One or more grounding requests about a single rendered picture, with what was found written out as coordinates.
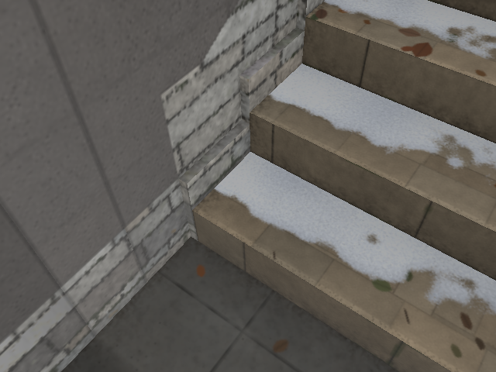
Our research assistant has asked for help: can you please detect stairs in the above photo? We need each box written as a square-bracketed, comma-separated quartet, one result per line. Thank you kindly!
[192, 0, 496, 372]

